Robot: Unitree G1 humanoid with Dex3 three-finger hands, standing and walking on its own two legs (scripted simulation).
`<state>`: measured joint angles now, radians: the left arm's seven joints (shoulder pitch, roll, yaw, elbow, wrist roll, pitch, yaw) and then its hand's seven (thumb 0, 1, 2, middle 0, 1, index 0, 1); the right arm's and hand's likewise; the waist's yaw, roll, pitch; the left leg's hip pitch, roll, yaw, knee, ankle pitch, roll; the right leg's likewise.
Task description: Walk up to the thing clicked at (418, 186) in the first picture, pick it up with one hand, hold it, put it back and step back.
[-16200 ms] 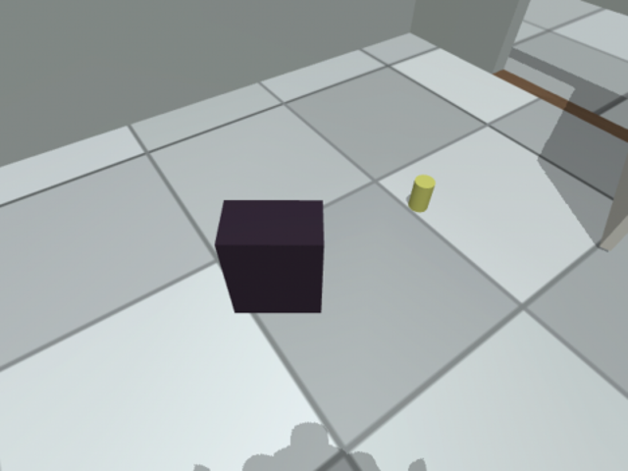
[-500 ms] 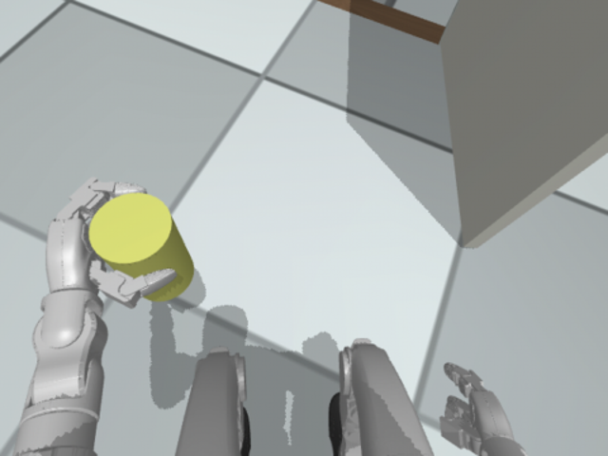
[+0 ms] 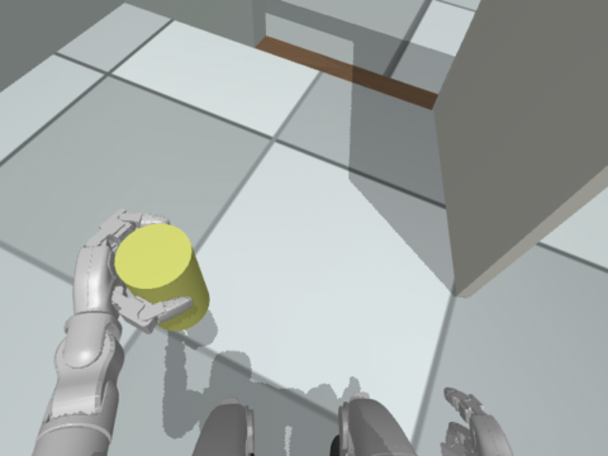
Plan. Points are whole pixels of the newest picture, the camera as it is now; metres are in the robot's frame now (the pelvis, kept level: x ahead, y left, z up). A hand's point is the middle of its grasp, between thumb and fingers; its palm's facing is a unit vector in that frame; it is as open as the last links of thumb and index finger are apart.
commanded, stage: lift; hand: left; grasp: from the side
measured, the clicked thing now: (168, 281) +0.34 +0.17 -0.02
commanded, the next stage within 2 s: hold in 0.70 s
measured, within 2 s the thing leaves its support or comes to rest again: neither
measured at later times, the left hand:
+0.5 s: hand (156, 251) +0.35 +0.17 +0.06, palm faces +0.09 -1.00 -0.03, open 11.6 cm
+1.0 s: hand (151, 245) +0.35 +0.17 +0.08, palm faces +0.08 -1.00 -0.03, open 11.6 cm
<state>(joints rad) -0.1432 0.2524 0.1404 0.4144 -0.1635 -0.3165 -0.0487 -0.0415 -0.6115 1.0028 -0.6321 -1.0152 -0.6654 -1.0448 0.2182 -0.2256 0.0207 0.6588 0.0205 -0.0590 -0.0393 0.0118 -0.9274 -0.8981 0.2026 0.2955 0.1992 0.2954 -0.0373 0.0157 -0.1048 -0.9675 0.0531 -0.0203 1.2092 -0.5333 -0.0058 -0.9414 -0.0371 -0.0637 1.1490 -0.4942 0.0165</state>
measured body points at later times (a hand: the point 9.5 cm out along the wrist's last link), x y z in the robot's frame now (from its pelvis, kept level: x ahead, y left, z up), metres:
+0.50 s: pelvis +0.02 -0.01 +0.04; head +0.08 +0.00 +0.48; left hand +0.34 +0.22 +0.06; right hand +0.14 -0.26 -0.07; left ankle +0.03 +0.12 -0.64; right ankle +0.03 -0.14 -0.64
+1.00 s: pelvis +0.02 -0.01 +0.06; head +0.07 +0.00 +0.50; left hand +0.34 +0.22 +0.08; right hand +0.14 -0.25 -0.05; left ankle +0.03 +0.12 -0.64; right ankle +0.03 -0.14 -0.64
